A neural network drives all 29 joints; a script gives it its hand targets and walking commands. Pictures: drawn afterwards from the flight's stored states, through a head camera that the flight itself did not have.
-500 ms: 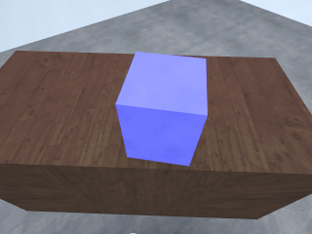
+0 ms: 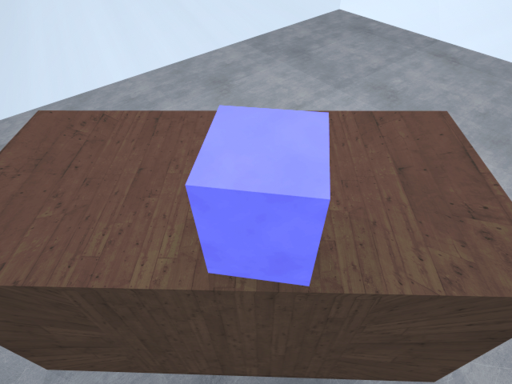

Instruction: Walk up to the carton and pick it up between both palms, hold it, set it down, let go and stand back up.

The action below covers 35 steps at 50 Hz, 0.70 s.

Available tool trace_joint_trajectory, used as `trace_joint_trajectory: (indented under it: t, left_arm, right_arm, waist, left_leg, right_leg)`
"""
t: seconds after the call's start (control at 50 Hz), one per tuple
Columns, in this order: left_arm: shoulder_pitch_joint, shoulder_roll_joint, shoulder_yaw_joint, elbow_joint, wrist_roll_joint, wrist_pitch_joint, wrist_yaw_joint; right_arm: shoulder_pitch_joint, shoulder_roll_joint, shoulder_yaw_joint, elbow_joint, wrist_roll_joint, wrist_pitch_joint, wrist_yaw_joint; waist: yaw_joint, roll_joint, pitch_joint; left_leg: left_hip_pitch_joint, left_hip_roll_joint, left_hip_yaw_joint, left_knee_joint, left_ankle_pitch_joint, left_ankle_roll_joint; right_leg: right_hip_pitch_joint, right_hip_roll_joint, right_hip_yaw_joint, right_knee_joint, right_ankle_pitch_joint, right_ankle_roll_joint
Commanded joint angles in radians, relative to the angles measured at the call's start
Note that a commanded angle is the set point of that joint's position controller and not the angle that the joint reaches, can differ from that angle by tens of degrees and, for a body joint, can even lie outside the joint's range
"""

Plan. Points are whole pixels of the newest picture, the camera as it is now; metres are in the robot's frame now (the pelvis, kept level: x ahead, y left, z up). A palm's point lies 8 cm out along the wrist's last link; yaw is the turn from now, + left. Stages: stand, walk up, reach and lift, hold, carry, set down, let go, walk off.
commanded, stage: walk up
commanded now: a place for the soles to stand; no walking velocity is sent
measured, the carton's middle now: (265, 197) +0.45 +0.01 +0.04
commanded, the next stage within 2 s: reach and lift in 1.18 s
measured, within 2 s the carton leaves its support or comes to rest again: neither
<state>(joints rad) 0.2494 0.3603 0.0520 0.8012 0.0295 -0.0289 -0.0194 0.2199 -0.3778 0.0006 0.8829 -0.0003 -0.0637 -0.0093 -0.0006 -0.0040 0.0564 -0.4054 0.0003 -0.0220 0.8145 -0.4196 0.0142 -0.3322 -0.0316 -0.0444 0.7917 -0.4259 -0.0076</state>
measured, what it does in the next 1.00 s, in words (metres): stands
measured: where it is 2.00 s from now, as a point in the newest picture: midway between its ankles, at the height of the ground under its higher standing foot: outside the picture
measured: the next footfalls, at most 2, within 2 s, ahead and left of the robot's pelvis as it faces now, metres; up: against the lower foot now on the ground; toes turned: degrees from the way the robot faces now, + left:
none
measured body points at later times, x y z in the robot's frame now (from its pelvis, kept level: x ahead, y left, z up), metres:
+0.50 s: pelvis -0.02 -0.01 +0.00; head +0.00 +0.00 +0.45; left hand +0.10 +0.29 -0.11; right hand +0.10 -0.32 -0.10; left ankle +0.04 +0.12 -0.71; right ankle +0.00 -0.12 -0.71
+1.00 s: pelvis -0.02 -0.02 +0.00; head +0.01 -0.02 +0.45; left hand +0.12 +0.27 -0.10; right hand +0.08 -0.33 -0.11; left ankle +0.04 +0.12 -0.71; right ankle +0.00 -0.12 -0.71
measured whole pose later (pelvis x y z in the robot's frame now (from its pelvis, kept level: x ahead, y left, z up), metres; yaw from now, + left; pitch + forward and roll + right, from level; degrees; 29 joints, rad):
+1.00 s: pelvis -0.02 -0.02 +0.00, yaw +0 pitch -2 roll +2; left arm 0.11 0.36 0.05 0.83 0.03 -0.01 -0.02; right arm 0.13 -0.38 0.00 0.97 0.00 -0.05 -0.01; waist 0.00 -0.04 0.11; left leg -0.40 0.00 -0.02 0.71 -0.28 0.00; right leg -0.37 -0.03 -0.04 0.79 -0.39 -0.03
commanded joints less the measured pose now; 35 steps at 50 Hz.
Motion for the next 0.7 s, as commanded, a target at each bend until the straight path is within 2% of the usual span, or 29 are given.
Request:
trace_joint_trajectory:
  t: [0.0, 0.02, 0.04, 0.06, 0.08, 0.1, 0.12, 0.16, 0.18, 0.2, 0.22, 0.24, 0.26, 0.3, 0.32, 0.34, 0.36, 0.4, 0.44, 0.48, 0.5, 0.52, 0.54, 0.56, 0.58, 0.6, 0.62, 0.66, 0.68]
  left_arm:
    - [-0.156, 0.21, 0.045, -0.046, -0.031, -0.012, 0.02]
    - [-0.109, 0.208, 0.052, -0.038, -0.038, -0.003, 0.025]
    - [-0.076, 0.214, 0.054, -0.03, -0.048, 0.002, 0.026]
    - [-0.066, 0.214, 0.05, -0.019, -0.043, 0.009, 0.029]
    - [-0.048, 0.205, 0.048, -0.013, -0.048, 0.01, 0.028]
    - [-0.039, 0.214, 0.048, -0.006, -0.045, 0.013, 0.025]
    - [-0.029, 0.215, 0.051, 0.02, -0.037, 0.01, 0.023]
    - [-0.053, 0.246, 0.059, 0.026, -0.027, 0.012, 0.02]
    - [-0.076, 0.244, 0.058, 0.014, -0.024, 0.01, 0.019]
    - [-0.089, 0.246, 0.052, 0.022, -0.024, 0.011, 0.017]
    - [-0.122, 0.236, 0.052, 0.018, -0.02, 0.011, 0.016]
    - [-0.117, 0.239, 0.049, 0.023, -0.021, 0.013, 0.015]
    - [-0.138, 0.244, 0.049, 0.021, -0.018, 0.012, 0.015]
    - [-0.124, 0.235, 0.05, 0.03, -0.02, 0.014, 0.011]
    - [-0.109, 0.216, 0.047, 0.027, -0.017, 0.013, 0.011]
    - [-0.116, 0.221, 0.049, 0.034, -0.019, 0.013, 0.011]
    - [-0.11, 0.232, 0.054, 0.032, -0.013, 0.011, 0.011]
    - [-0.136, 0.224, 0.049, 0.034, -0.02, 0.013, 0.009]
    - [-0.135, 0.227, 0.05, 0.03, -0.017, 0.009, 0.008]
    - [-0.147, 0.234, 0.05, 0.035, -0.011, 0.008, 0.009]
    - [-0.147, 0.235, 0.049, 0.039, -0.018, 0.01, 0.009]
    - [-0.114, 0.223, 0.051, 0.044, -0.021, 0.011, 0.006]
    - [-0.135, 0.24, 0.057, 0.043, -0.013, 0.011, 0.008]
    - [-0.138, 0.241, 0.053, 0.033, -0.014, 0.012, 0.01]
    - [-0.142, 0.24, 0.053, 0.027, -0.012, 0.01, 0.01]
    - [-0.149, 0.239, 0.055, 0.039, -0.015, 0.009, 0.01]
    - [-0.143, 0.225, 0.052, 0.047, -0.016, 0.006, 0.01]
    - [-0.156, 0.244, 0.058, 0.038, -0.01, 0.004, 0.011]
    - [-0.172, 0.25, 0.055, 0.03, -0.009, 0.002, 0.011]
  right_arm:
    - [0.041, -0.255, -0.087, -0.019, -0.014, -0.033, -0.02]
    - [0.02, -0.288, -0.088, -0.032, -0.003, -0.032, -0.021]
    - [-0.026, -0.297, -0.085, -0.04, 0.0, -0.029, -0.022]
    - [-0.048, -0.295, -0.077, -0.045, 0.0, -0.027, -0.025]
    - [-0.066, -0.287, -0.08, -0.038, -0.003, -0.023, -0.025]
    - [-0.09, -0.288, -0.071, -0.046, -0.003, -0.019, -0.03]
    - [-0.116, -0.259, -0.066, -0.038, 0.0, -0.01, -0.027]
    - [-0.125, -0.23, -0.059, -0.049, -0.004, -0.001, -0.026]
    - [-0.133, -0.22, -0.06, -0.038, -0.005, 0.001, -0.023]
    - [-0.136, -0.227, -0.063, -0.029, -0.005, 0.003, -0.021]
    - [-0.115, -0.208, -0.061, -0.027, -0.005, 0.006, -0.019]
    - [-0.13, -0.227, -0.065, -0.02, -0.004, 0.003, -0.018]
    - [-0.12, -0.228, -0.063, -0.01, -0.01, 0.007, -0.017]
    - [-0.138, -0.229, -0.062, -0.001, -0.011, 0.007, -0.012]
    - [-0.143, -0.23, -0.06, -0.016, -0.013, 0.007, -0.009]
    - [-0.158, -0.228, -0.062, -0.002, -0.015, 0.005, -0.01]
    - [-0.148, -0.227, -0.062, -0.002, -0.015, 0.006, -0.014]
    - [-0.148, -0.227, -0.056, 0.01, -0.011, 0.002, -0.012]
    - [-0.168, -0.227, -0.054, 0.015, -0.014, 0.003, -0.008]
    - [-0.145, -0.227, -0.058, 0.024, -0.013, 0.003, -0.005]
    - [-0.151, -0.236, -0.057, 0.025, -0.017, 0.003, -0.005]
    - [-0.159, -0.235, -0.058, 0.023, -0.013, 0.0, -0.006]
    - [-0.148, -0.225, -0.059, 0.03, -0.011, 0.006, -0.006]
    - [-0.158, -0.223, -0.055, 0.029, -0.016, 0.007, -0.005]
    - [-0.159, -0.223, -0.055, 0.028, -0.013, 0.004, -0.008]
    - [-0.15, -0.223, -0.053, 0.039, -0.009, 0.005, -0.006]
    - [-0.153, -0.202, -0.051, 0.039, -0.004, 0.007, -0.003]
    - [-0.139, -0.209, -0.054, 0.034, -0.009, 0.006, -0.005]
    - [-0.117, -0.208, -0.051, 0.046, -0.008, 0.006, -0.004]
  waist:
    - [-0.031, -0.032, -0.072]
    - [-0.002, -0.006, -0.122]
    - [0.011, 0.026, -0.135]
    - [0.014, 0.036, -0.124]
    - [0.025, 0.066, -0.134]
    - [0.033, 0.068, -0.119]
    - [0.033, 0.096, -0.118]
    - [0.032, 0.067, -0.116]
    - [0.017, 0.046, -0.136]
    - [0.018, 0.053, -0.114]
    - [-0.006, 0.02, -0.114]
    - [0.003, 0.014, -0.114]
    - [-0.012, 0.032, -0.08]
    - [0.014, -0.011, -0.082]
    - [0.012, 0.028, -0.089]
    - [0.01, 0.028, -0.08]
    - [0.013, 0.027, -0.086]
    - [0.007, -0.025, -0.053]
    - [0.01, 0.003, -0.056]
    - [0.0, -0.019, -0.075]
    - [-0.005, 0.008, -0.092]
    - [0.016, 0.037, -0.105]
    - [0.001, -0.011, -0.086]
    - [0.005, 0.009, -0.077]
    - [0.007, -0.034, -0.1]
    - [0.006, -0.022, -0.09]
    - [0.007, -0.021, -0.086]
    - [0.008, -0.066, -0.112]
    - [-0.005, -0.097, -0.104]
  left_leg:
    - [0.161, 0.137, -0.156, -0.226, 0.583, 0.064]
    - [0.165, 0.206, -0.288, -0.231, 0.64, 0.124]
    - [0.138, 0.234, -0.318, -0.247, 0.655, 0.169]
    - [0.127, 0.252, -0.334, -0.235, 0.657, 0.193]
    - [0.084, 0.227, -0.298, -0.245, 0.601, 0.169]
    - [0.039, 0.213, -0.281, -0.245, 0.532, 0.152]
    - [0.019, 0.184, -0.235, -0.246, 0.444, 0.115]
    - [-0.02, 0.131, -0.182, -0.233, 0.285, 0.065]
    - [0.016, 0.105, -0.133, -0.218, 0.248, 0.05]
    - [0.028, 0.098, -0.128, -0.224, 0.194, 0.048]
    - [0.068, 0.083, -0.107, -0.216, 0.159, 0.044]
    - [0.081, 0.087, -0.12, -0.216, 0.156, 0.05]
    - [0.058, 0.087, -0.122, -0.237, 0.147, 0.048]
    - [0.036, 0.105, -0.157, -0.275, 0.082, 0.051]
    - [0.049, 0.105, -0.159, -0.273, 0.11, 0.051]
    - [0.036, 0.106, -0.163, -0.278, 0.132, 0.053]
    - [0.019, 0.099, -0.147, -0.252, 0.143, 0.045]
    - [0.01, 0.1, -0.164, -0.292, 0.101, 0.043]
    - [0.033, 0.096, -0.141, -0.291, 0.091, 0.043]
    - [0.046, 0.088, -0.139, -0.289, 0.081, 0.036]
    - [0.056, 0.097, -0.16, -0.305, 0.081, 0.044]
    - [0.046, 0.109, -0.163, -0.302, 0.077, 0.042]
    - [0.031, 0.086, -0.144, -0.296, 0.089, 0.04]
    - [0.041, 0.081, -0.139, -0.277, 0.113, 0.038]
    - [0.039, 0.087, -0.139, -0.273, 0.123, 0.039]
    - [0.049, 0.085, -0.128, -0.27, 0.152, 0.035]
    - [0.066, 0.075, -0.118, -0.261, 0.154, 0.029]
    - [0.05, 0.056, -0.086, -0.206, 0.199, 0.033]
    - [0.069, 0.04, -0.054, -0.199, 0.224, 0.023]
  right_leg:
    - [-0.048, -0.068, 0.059, -0.069, 0.484, -0.047]
    - [-0.023, -0.034, 0.052, -0.001, 0.398, -0.022]
    - [0.0, -0.028, 0.07, 0.022, 0.294, -0.013]
    - [-0.014, -0.022, 0.073, 0.022, 0.262, -0.021]
    - [0.036, -0.031, 0.064, -0.011, 0.236, -0.034]
    - [0.056, -0.037, 0.07, -0.04, 0.25, -0.045]
    - [0.092, -0.049, 0.072, -0.088, 0.275, -0.054]
    - [0.105, -0.088, 0.122, -0.192, 0.209, -0.077]
    - [0.078, -0.116, 0.147, -0.221, 0.19, -0.091]
    - [0.041, -0.106, 0.155, -0.252, 0.139, -0.085]
    - [-0.002, -0.12, 0.161, -0.267, 0.09, -0.097]
    - [-0.019, -0.111, 0.159, -0.274, 0.086, -0.092]
    - [-0.031, -0.111, 0.154, -0.262, 0.068, -0.087]
    - [0.01, -0.098, 0.144, -0.278, -0.007, -0.071]
    - [0.001, -0.1, 0.147, -0.272, 0.023, -0.074]
    - [0.01, -0.087, 0.14, -0.264, 0.053, -0.069]
    - [0.018, -0.098, 0.143, -0.282, 0.023, -0.076]
    - [0.007, -0.097, 0.149, -0.286, 0.026, -0.082]
    - [-0.017, -0.107, 0.169, -0.297, 0.02, -0.082]
    - [-0.016, -0.101, 0.159, -0.311, -0.026, -0.078]
    - [0.003, -0.087, 0.142, -0.272, 0.019, -0.075]
    - [0.017, -0.086, 0.133, -0.266, 0.026, -0.07]
    - [0.012, -0.096, 0.157, -0.297, -0.003, -0.073]
    - [-0.007, -0.113, 0.164, -0.309, 0.0, -0.081]
    - [0.01, -0.111, 0.161, -0.305, 0.016, -0.088]
    - [0.008, -0.104, 0.146, -0.304, 0.027, -0.081]
    - [0.002, -0.115, 0.177, -0.337, 0.021, -0.084]
    - [0.037, -0.139, 0.192, -0.351, 0.089, -0.09]
    - [0.018, -0.156, 0.194, -0.345, 0.108, -0.101]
